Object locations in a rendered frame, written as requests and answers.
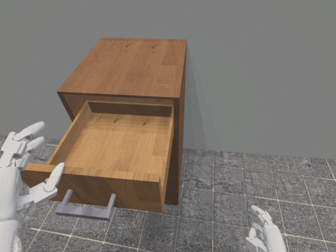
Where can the robot right hand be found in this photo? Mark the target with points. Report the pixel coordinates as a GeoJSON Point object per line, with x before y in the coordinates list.
{"type": "Point", "coordinates": [271, 239]}

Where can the robot left hand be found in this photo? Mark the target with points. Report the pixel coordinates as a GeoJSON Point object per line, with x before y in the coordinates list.
{"type": "Point", "coordinates": [15, 152]}

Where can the robot left forearm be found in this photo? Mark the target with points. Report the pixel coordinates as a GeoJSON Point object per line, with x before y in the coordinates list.
{"type": "Point", "coordinates": [9, 241]}

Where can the cabinet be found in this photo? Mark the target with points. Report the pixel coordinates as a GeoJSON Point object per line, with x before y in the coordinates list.
{"type": "Point", "coordinates": [136, 70]}

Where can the handle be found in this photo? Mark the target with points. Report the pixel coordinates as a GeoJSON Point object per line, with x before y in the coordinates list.
{"type": "Point", "coordinates": [85, 212]}

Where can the drawer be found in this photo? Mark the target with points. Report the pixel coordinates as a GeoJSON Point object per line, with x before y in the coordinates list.
{"type": "Point", "coordinates": [120, 148]}

